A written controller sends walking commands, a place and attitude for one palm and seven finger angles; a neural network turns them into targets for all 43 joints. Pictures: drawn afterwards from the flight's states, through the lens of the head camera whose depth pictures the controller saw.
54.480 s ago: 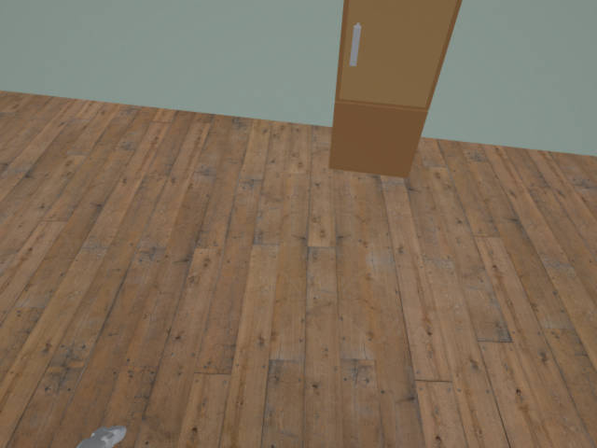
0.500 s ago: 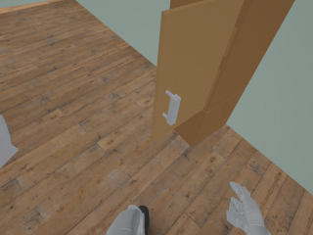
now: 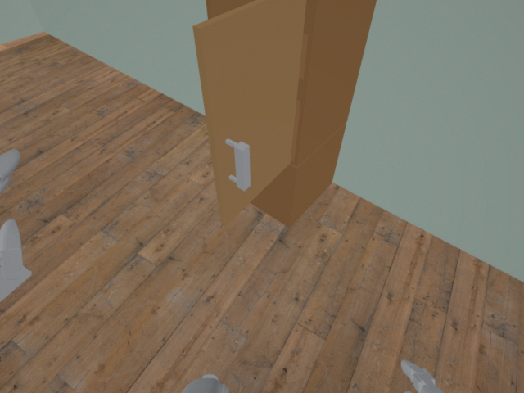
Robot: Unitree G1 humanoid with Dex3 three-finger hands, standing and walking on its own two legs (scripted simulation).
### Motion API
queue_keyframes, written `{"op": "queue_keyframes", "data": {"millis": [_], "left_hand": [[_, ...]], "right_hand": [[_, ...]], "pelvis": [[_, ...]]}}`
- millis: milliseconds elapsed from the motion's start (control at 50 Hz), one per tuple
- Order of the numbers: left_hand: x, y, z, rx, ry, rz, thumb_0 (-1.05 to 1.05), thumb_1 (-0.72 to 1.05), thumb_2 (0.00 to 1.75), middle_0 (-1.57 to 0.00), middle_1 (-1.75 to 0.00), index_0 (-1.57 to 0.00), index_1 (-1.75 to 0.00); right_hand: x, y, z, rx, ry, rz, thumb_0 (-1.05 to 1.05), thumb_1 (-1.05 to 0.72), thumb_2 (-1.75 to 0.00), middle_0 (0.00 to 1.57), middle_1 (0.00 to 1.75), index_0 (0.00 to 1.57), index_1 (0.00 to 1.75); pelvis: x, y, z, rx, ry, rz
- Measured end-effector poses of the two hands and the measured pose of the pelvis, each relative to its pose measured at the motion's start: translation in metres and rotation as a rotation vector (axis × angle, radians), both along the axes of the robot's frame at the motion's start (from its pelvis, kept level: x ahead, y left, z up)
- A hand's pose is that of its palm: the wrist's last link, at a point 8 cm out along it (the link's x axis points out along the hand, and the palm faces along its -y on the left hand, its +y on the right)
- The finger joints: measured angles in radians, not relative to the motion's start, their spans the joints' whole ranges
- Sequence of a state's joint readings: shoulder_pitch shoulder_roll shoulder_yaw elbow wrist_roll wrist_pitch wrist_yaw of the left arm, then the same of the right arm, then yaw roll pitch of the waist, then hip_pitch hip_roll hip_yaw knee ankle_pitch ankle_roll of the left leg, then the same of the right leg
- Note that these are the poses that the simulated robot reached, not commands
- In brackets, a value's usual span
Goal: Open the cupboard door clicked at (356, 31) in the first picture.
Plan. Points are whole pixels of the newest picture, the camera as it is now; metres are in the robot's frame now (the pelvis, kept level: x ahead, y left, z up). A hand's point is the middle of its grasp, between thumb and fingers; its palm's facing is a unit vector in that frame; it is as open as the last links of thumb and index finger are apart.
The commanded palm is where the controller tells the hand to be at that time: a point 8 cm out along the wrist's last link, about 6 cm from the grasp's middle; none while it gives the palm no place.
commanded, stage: stop stepping back and stand still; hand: left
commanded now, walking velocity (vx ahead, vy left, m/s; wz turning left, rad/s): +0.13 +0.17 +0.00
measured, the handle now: (236, 164) +0.67 +0.11 -0.09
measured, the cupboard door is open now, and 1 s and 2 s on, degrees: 93 93 93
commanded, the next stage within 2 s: let the arm hang, fingers relaxed in 0.54 s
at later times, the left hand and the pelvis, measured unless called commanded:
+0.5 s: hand (53, 226) +0.25 +0.25 +0.20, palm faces +0.42 -0.75 -0.52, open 7.4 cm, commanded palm +0.17 +0.29 +0.19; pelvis +0.03 -0.01 +0.01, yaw -2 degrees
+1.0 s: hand out of the picture +0.08 +0.17 -0.16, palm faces +0.07 -0.98 -0.17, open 6.9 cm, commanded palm none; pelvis +0.03 -0.01 +0.01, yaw +2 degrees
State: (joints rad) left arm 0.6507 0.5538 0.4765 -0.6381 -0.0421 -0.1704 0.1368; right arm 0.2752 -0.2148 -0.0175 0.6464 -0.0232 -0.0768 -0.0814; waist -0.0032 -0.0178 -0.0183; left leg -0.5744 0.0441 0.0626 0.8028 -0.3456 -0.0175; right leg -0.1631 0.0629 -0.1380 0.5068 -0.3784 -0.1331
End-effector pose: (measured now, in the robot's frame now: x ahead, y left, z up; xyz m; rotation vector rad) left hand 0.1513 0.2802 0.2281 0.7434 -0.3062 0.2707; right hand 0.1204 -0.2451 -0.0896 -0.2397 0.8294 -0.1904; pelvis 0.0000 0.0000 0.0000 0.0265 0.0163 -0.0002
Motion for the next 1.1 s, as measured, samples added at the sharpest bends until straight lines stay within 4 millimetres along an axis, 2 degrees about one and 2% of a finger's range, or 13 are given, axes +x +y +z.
{"op": "queue_keyframes", "data": {"millis": [120, 240, 320, 460, 540, 640, 680, 760, 820, 880, 900, 960, 1100], "left_hand": [[-0.001, 0.024, -0.017, -0.152, -0.032, 0.204, 0.00, 0.88, 0.90, -0.21, -0.30, -0.21, -0.30], [0.021, -0.005, -0.053, -0.287, 0.070, 0.181, 0.01, 0.89, 0.90, -0.20, -0.30, -0.21, -0.30], [0.032, -0.019, -0.038, -0.231, 0.032, 0.075, 0.01, 0.88, 0.90, -0.21, -0.30, -0.21, -0.30], [0.050, -0.003, -0.007, -0.097, -0.087, 0.020, 0.01, 0.88, 0.90, -0.21, -0.30, -0.21, -0.30], [0.054, 0.002, -0.018, -0.112, -0.016, 0.082, 0.01, 0.89, 0.90, -0.21, -0.30, -0.21, -0.30], [0.043, -0.011, -0.043, -0.169, 0.112, 0.118, 0.01, 0.89, 0.90, -0.21, -0.30, -0.21, -0.30], [0.046, -0.012, -0.073, -0.191, 0.217, 0.118, 0.00, 0.89, 0.90, -0.20, -0.30, -0.21, -0.30], [0.042, -0.014, -0.194, -0.396, 0.673, 0.237, 0.00, 0.89, 0.90, -0.20, -0.30, -0.20, -0.30], [0.011, -0.037, -0.277, -0.528, 1.001, 0.283, 0.00, 0.90, 0.90, -0.20, -0.30, -0.20, -0.30], [-0.031, -0.068, -0.332, -0.645, 1.247, 0.290, 0.01, 0.90, 0.90, -0.20, -0.30, -0.20, -0.30], [-0.046, -0.077, -0.344, -0.682, 1.312, 0.292, 0.01, 0.90, 0.90, -0.20, -0.30, -0.20, -0.30], [-0.066, -0.070, -0.357, -0.757, 1.331, 0.369, -0.04, 0.98, 0.90, -0.21, -0.30, -0.21, -0.30], [-0.107, -0.040, -0.356, -0.714, 1.457, 0.439, -0.03, 0.96, 0.90, -0.20, -0.30, -0.20, -0.30]], "right_hand": [[-0.007, -0.021, -0.004, 0.031, 0.025, -0.047, 0.01, -0.91, -0.90, 0.20, 0.30, 0.21, 0.30], [0.011, -0.026, 0.003, 0.015, -0.004, -0.015, 0.01, -0.91, -0.90, 0.20, 0.30, 0.20, 0.30], [0.033, -0.020, 0.015, 0.010, -0.042, 0.006, 0.01, -0.91, -0.90, 0.20, 0.30, 0.20, 0.30], [0.068, -0.003, 0.026, 0.051, -0.160, 0.010, 0.01, -0.91, -0.90, 0.20, 0.30, 0.21, 0.30], [0.071, 0.007, 0.021, 0.099, -0.177, 0.024, 0.01, -0.91, -0.90, 0.20, 0.30, 0.21, 0.30], [0.060, 0.007, 0.006, 0.122, -0.099, 0.039, 0.01, -0.91, -0.90, 0.20, 0.30, 0.21, 0.30], [0.054, 0.002, -0.006, 0.122, -0.024, 0.086, 0.01, -0.91, -0.90, 0.20, 0.30, 0.21, 0.30], [0.038, -0.010, -0.033, 0.122, 0.141, 0.092, 0.01, -0.91, -0.90, 0.20, 0.30, 0.21, 0.30], [0.021, -0.014, -0.041, 0.102, 0.217, 0.063, 0.01, -0.91, -0.90, 0.20, 0.30, 0.21, 0.30], [-0.001, -0.015, -0.034, 0.062, 0.298, 0.036, 0.01, -0.91, -0.90, 0.20, 0.30, 0.20, 0.30], [-0.009, -0.015, -0.030, 0.048, 0.323, 0.028, 0.01, -0.91, -0.90, 0.20, 0.30, 0.20, 0.30], [-0.032, -0.014, -0.022, 0.012, 0.396, 0.015, 0.01, -0.91, -0.90, 0.20, 0.30, 0.20, 0.30], [-0.068, 0.006, -0.026, 0.035, 0.473, -0.026, 0.01, -0.91, -0.90, 0.20, 0.29, 0.20, 0.30]], "pelvis": [[0.008, -0.011, 0.010, 0.028, -0.004, -0.011], [0.012, -0.013, 0.017, 0.052, -0.023, 0.007], [0.017, -0.015, 0.016, 0.054, -0.020, -0.012], [0.026, -0.009, 0.007, 0.022, -0.021, -0.037], [0.026, -0.011, 0.006, 0.019, -0.027, -0.025], [0.031, -0.022, 0.006, -0.016, -0.018, -0.003], [0.031, -0.023, 0.006, -0.013, 0.005, 0.012], [0.032, -0.018, 0.003, -0.001, 0.017, 0.039], [0.032, -0.014, 0.000, -0.008, 0.000, 0.045], [0.031, -0.015, 0.002, 0.001, -0.020, 0.041], [0.031, -0.015, 0.003, -0.001, -0.024, 0.039], [0.028, -0.014, 0.008, -0.017, -0.032, 0.044], [0.019, 0.001, 0.015, -0.041, -0.048, 0.034]]}}
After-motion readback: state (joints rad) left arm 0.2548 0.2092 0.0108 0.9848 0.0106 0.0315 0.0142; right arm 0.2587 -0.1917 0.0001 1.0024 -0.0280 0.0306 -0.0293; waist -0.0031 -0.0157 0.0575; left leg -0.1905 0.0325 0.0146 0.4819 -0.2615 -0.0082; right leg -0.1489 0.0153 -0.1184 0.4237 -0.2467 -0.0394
